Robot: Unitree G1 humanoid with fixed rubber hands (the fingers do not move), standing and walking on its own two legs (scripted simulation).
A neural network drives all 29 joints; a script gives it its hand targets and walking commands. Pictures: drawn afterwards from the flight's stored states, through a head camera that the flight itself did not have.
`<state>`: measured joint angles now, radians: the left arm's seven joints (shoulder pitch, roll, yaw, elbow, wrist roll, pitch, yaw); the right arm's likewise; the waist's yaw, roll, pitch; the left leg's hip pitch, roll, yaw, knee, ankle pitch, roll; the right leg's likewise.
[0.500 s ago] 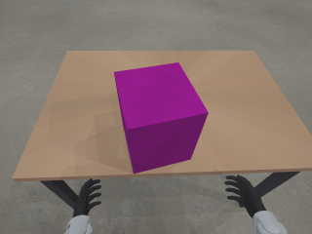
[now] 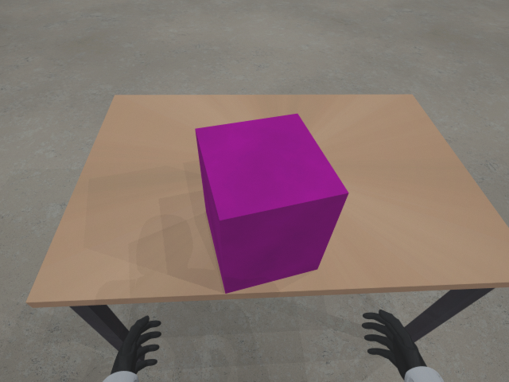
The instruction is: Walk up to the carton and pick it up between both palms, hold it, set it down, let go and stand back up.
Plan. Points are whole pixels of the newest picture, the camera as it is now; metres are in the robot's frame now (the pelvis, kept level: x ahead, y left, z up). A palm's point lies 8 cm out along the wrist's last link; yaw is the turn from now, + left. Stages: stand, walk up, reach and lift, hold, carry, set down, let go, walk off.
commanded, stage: let go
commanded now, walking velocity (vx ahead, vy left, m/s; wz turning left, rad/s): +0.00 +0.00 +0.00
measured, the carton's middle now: (261, 204) +0.43 +0.00 +0.00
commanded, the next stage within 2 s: stand in 0.06 s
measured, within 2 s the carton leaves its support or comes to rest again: neither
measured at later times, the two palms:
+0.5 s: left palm out of the picture +0.00 +0.25 -0.15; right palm out of the picture +0.02 -0.24 -0.11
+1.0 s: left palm out of the picture -0.17 +0.27 -0.16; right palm out of the picture -0.14 -0.19 -0.14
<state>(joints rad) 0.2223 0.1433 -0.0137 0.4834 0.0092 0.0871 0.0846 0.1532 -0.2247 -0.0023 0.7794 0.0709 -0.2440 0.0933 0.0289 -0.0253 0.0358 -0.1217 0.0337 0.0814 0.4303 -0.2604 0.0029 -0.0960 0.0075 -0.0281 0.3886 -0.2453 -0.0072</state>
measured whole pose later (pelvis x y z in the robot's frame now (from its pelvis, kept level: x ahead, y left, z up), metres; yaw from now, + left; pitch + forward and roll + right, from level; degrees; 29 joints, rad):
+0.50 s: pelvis -0.01 +0.02 +0.00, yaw +2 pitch -6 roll -2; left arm 0.42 0.22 0.02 0.94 0.01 -0.01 0.02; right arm 0.44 -0.21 -0.01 0.87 0.01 -0.03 -0.02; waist -0.01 -0.03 -0.11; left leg -0.12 0.02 0.04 0.52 -0.30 0.03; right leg -0.05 0.00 -0.06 0.41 -0.26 0.02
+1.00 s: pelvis -0.10 +0.05 -0.01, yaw +3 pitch -4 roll -1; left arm 0.48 0.18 0.01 1.09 0.02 0.00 0.03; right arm 0.50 -0.17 -0.04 0.99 -0.01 0.02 -0.04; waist -0.01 -0.01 -0.08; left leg -0.28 -0.05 0.06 0.49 -0.22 0.07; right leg -0.27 -0.05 0.00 0.52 -0.32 0.03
